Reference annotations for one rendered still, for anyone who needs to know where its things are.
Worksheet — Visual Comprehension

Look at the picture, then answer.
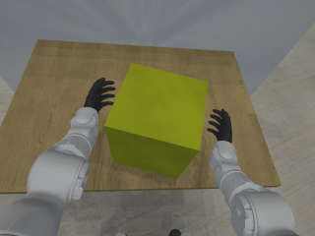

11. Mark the robot right forearm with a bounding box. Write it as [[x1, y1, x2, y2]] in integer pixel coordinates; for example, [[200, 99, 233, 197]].
[[209, 141, 295, 228]]

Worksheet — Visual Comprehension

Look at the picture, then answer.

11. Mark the right robot hand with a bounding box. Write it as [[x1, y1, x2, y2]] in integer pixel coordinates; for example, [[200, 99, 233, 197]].
[[207, 109, 232, 144]]

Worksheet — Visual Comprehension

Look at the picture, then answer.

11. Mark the left robot hand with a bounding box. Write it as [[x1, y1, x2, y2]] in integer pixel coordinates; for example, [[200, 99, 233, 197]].
[[84, 77, 116, 114]]

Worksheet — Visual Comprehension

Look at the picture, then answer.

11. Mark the carton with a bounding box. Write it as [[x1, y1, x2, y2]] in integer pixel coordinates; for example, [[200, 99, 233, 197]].
[[103, 63, 208, 179]]

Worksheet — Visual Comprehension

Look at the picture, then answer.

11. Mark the right robot upper arm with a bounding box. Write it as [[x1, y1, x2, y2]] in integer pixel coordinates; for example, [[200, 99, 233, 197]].
[[230, 191, 299, 236]]

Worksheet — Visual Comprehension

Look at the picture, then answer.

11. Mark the table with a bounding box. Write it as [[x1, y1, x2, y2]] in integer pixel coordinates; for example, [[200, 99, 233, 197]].
[[0, 39, 282, 195]]

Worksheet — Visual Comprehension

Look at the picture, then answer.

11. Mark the robot left forearm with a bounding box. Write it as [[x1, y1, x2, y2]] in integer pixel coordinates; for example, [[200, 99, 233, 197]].
[[27, 107, 99, 191]]

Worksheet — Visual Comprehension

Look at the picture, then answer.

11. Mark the left robot upper arm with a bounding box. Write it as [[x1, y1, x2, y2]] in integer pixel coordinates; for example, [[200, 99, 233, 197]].
[[0, 149, 90, 236]]

